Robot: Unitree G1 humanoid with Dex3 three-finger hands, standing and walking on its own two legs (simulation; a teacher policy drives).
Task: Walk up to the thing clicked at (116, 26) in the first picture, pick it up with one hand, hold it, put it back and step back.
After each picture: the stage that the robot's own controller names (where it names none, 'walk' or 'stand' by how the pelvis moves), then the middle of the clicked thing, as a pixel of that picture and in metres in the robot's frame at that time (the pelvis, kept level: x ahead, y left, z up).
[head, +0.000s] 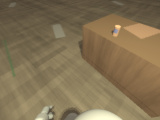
stand; (116, 30) +1.03 -0.24 +0.00
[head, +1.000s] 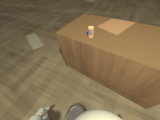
walk; (90, 32) +0.89 +0.12 +0.02
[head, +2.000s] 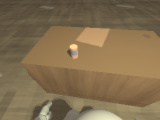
stand; (74, 51) +0.56 +0.19 +0.03
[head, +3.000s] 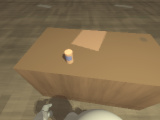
stand; (69, 56) +0.50 +0.23 +0.00
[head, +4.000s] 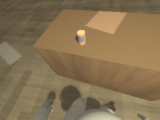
stand; (81, 37) +0.64 +0.16 +0.02
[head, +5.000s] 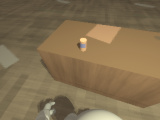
stand; (83, 44) +0.68 +0.12 +0.00
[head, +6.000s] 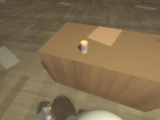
stand; (84, 47) +0.66 +0.12 +0.00
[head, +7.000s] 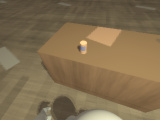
stand; (83, 47) +0.66 +0.12 +0.00
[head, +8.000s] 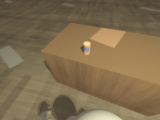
stand; (86, 48) +0.65 +0.10 -0.01
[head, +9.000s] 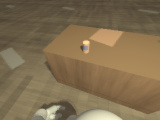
stand; (86, 47) +0.69 +0.11 +0.00
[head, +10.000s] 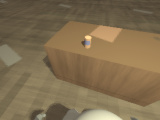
stand; (87, 42) +0.75 +0.10 +0.01
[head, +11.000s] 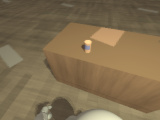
rise first; (87, 46) +0.69 +0.08 +0.00
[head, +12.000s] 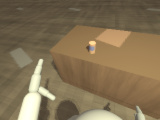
rise first; (92, 47) +0.70 +0.08 +0.00
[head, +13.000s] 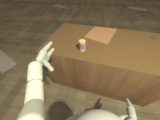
go down; (82, 45) +0.70 +0.09 +0.00
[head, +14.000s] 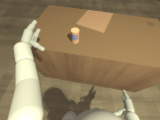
go down; (75, 36) +0.67 +0.09 +0.03
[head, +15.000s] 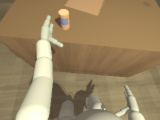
close in; (64, 20) +0.70 +0.10 +0.07
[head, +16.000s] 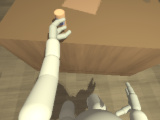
close; (60, 20) +0.70 +0.10 +0.08
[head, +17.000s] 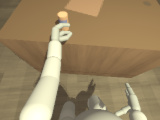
lift; (63, 22) +0.70 +0.10 +0.08
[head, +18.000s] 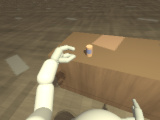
lift; (89, 50) +0.71 +0.07 +0.02
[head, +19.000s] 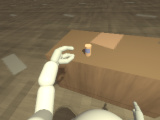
hold; (88, 50) +0.69 +0.08 +0.01
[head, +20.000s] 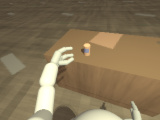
close; (86, 49) +0.69 +0.08 +0.01
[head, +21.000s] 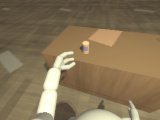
stand; (85, 47) +0.69 +0.09 +0.01
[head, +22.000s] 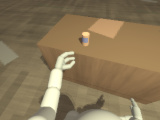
go down; (85, 39) +0.70 +0.08 +0.03
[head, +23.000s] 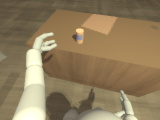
go down; (79, 36) +0.70 +0.08 +0.04
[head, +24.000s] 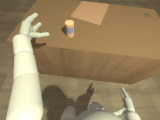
close in; (69, 29) +0.69 +0.09 +0.05
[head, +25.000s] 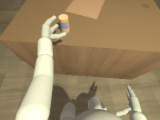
close; (64, 24) +0.70 +0.11 +0.07
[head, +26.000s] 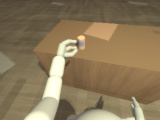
lift; (81, 42) +0.68 +0.10 +0.04
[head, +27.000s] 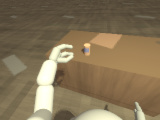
hold; (87, 49) +0.71 +0.09 +0.01
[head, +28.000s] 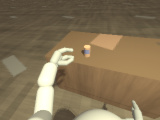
hold; (87, 51) +0.69 +0.08 +0.01
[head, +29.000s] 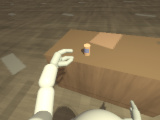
close; (86, 50) +0.69 +0.09 +0.01
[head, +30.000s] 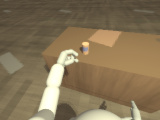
crouch; (85, 48) +0.69 +0.09 +0.01
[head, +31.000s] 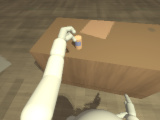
lower; (78, 42) +0.68 +0.09 +0.01
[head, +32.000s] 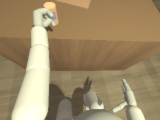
lower; (51, 14) +0.72 +0.11 +0.09
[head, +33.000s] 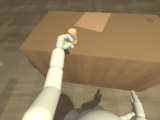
lower; (72, 36) +0.68 +0.11 +0.05
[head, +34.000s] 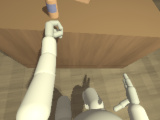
lower; (52, 7) +0.76 +0.09 +0.12
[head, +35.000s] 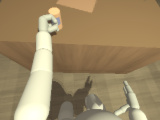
lower; (56, 19) +0.69 +0.11 +0.08
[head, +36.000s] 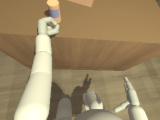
loosen; (54, 12) +0.72 +0.11 +0.09
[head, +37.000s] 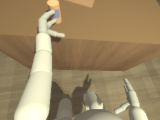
withdraw; (55, 12) +0.71 +0.11 +0.09
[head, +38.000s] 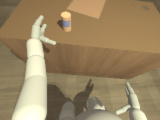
withdraw; (66, 22) +0.70 +0.09 +0.07
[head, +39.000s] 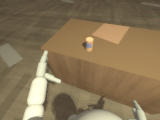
sink last; (89, 44) +0.66 +0.08 +0.03
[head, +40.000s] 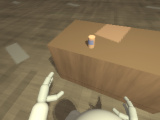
stand; (91, 41) +0.72 +0.08 +0.03
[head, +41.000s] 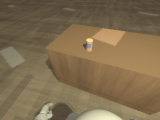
stand; (89, 45) +0.72 +0.07 +0.03
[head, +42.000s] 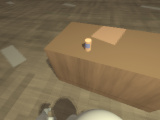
stand; (87, 45) +0.70 +0.09 +0.00
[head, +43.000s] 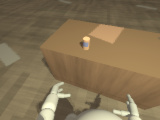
withdraw; (86, 43) +0.70 +0.08 +0.01
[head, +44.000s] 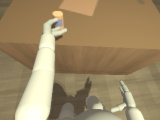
stand; (58, 21) +0.71 +0.11 +0.06
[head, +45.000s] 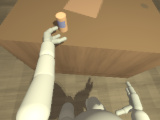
crouch; (62, 22) +0.69 +0.11 +0.06
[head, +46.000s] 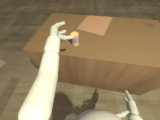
crouch; (74, 39) +0.68 +0.10 +0.03
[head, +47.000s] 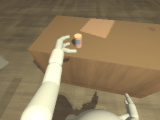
crouch; (78, 41) +0.68 +0.09 +0.02
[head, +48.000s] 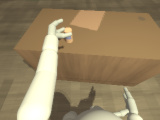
crouch; (68, 35) +0.70 +0.11 +0.02
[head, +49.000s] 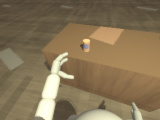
sink last; (86, 45) +0.70 +0.10 +0.01
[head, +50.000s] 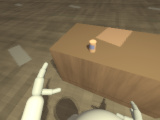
stand; (92, 46) +0.70 +0.07 +0.00
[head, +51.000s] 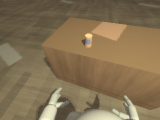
stand; (88, 40) +0.70 +0.07 +0.04
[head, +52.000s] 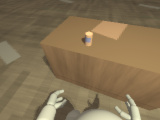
stand; (88, 39) +0.70 +0.07 +0.07
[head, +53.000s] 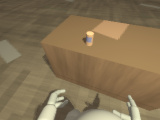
stand; (89, 38) +0.70 +0.07 +0.06
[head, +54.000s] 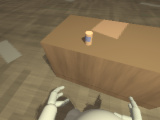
rise; (88, 38) +0.71 +0.08 +0.06
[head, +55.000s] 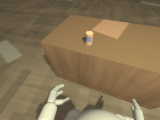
rise; (89, 38) +0.70 +0.08 +0.06
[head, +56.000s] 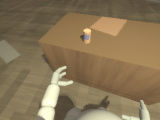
withdraw; (87, 36) +0.71 +0.08 +0.06
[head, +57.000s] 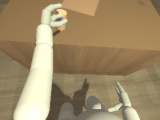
stand; (61, 20) +0.70 +0.10 +0.07
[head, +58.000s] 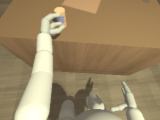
crouch; (61, 18) +0.71 +0.10 +0.08
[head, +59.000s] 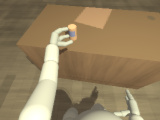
crouch; (72, 32) +0.69 +0.10 +0.05
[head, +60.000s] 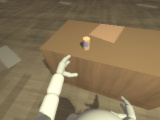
stand; (86, 43) +0.69 +0.09 +0.02
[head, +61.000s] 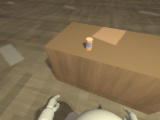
stand; (88, 44) +0.71 +0.08 +0.03
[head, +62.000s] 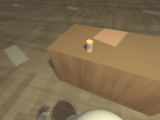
stand; (89, 46) +0.72 +0.08 +0.00
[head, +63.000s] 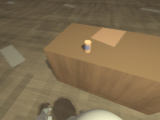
stand; (87, 46) +0.69 +0.09 -0.01
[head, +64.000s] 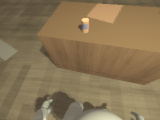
walk; (85, 25) +0.79 +0.12 +0.02
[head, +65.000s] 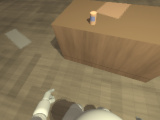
walk; (93, 18) +0.97 +0.07 +0.02
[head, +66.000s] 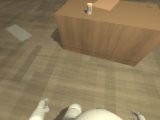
walk; (89, 9) +1.26 +0.15 +0.02
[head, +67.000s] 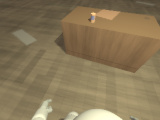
stand; (92, 17) +1.29 +0.09 +0.01
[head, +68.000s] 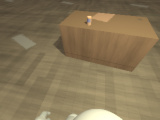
stand; (89, 20) +1.33 +0.14 -0.01
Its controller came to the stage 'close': yes
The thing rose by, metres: 0.01
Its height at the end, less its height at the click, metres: +0.00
